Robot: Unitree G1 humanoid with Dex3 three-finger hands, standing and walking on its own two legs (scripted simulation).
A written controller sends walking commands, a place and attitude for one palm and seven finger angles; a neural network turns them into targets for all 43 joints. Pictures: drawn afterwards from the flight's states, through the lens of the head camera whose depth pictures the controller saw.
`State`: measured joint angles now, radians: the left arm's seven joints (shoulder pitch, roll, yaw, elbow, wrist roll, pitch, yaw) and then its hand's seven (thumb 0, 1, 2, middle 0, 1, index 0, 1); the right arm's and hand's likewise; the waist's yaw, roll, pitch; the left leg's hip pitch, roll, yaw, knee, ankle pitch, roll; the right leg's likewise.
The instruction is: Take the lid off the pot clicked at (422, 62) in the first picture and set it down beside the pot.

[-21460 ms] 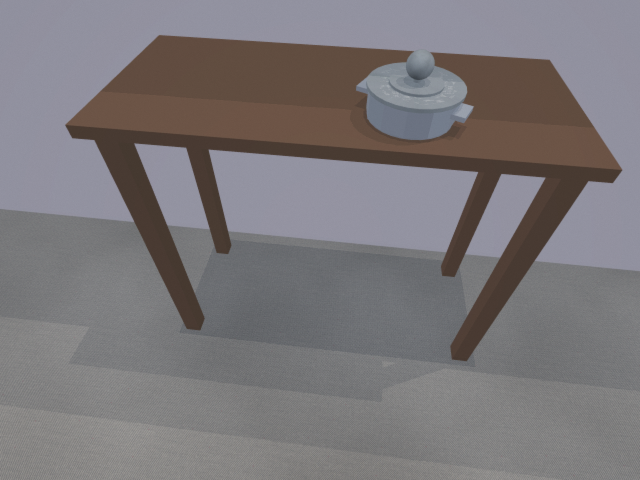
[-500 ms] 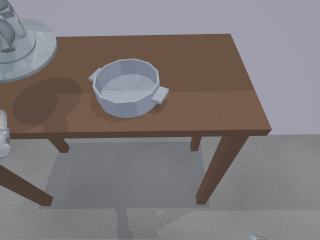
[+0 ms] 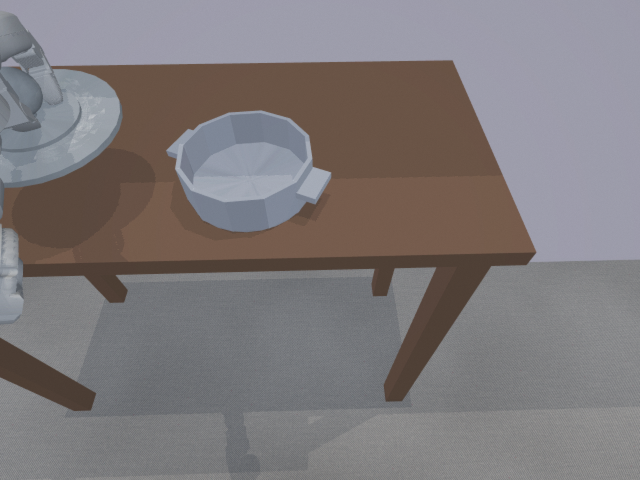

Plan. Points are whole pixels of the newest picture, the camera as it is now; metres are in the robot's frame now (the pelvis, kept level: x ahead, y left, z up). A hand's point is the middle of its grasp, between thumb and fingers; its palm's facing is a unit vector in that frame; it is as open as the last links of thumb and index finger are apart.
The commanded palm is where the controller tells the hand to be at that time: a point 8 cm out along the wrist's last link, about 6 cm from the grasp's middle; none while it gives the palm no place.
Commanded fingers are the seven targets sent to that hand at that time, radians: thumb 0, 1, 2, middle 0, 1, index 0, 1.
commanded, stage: lower the lid onto the table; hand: left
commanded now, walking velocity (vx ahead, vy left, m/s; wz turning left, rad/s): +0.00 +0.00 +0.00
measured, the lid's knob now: (13, 92) +0.49 +0.32 +0.23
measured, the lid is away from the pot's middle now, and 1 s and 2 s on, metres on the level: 0.23 0.23 0.24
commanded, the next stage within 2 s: open the fingers wide in 1.62 s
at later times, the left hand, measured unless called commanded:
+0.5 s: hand (31, 125) +0.47 +0.30 +0.20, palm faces -0.34 -0.17 -0.93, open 7.2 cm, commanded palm +0.46 +0.31 +0.27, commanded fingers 0.00 0.73 0.96 -0.78 -1.05 -0.79 -1.06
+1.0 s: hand (50, 151) +0.47 +0.30 +0.17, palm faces -0.41 -0.16 -0.90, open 7.2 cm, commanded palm +0.48 +0.30 +0.24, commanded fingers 0.00 0.73 0.96 -0.78 -1.05 -0.79 -1.06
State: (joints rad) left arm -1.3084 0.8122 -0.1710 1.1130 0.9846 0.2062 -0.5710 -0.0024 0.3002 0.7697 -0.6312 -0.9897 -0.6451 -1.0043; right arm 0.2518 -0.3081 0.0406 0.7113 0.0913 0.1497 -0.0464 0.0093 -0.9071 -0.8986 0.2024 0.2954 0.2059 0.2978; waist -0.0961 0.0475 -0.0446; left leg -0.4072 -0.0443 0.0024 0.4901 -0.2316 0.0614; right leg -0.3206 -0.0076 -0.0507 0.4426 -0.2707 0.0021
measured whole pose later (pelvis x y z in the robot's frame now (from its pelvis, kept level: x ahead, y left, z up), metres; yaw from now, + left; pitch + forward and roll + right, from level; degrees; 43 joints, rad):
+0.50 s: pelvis +0.00 +0.00 +0.00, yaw -1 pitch +9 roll -1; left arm -1.22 0.82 -0.11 1.12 0.97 0.13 -0.54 0.00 0.30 0.77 -0.63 -0.99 -0.64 -1.01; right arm 0.24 -0.30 0.04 0.68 0.10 0.18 -0.05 0.01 -0.91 -0.90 0.20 0.30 0.21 0.30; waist -0.11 0.04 -0.06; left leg -0.42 -0.04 0.02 0.52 -0.25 0.06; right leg -0.34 0.00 -0.03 0.46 -0.28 0.00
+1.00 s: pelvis +0.00 +0.01 +0.00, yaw -1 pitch +10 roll -2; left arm -1.21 0.79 -0.14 1.16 0.96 0.08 -0.52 0.00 0.31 0.77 -0.63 -0.99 -0.64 -1.01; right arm 0.26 -0.30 0.04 0.71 0.09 0.16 -0.07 0.01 -0.91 -0.90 0.20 0.30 0.21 0.30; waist -0.11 0.04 -0.05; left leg -0.46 -0.04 0.01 0.55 -0.25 0.07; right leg -0.37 0.00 -0.04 0.48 -0.28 0.01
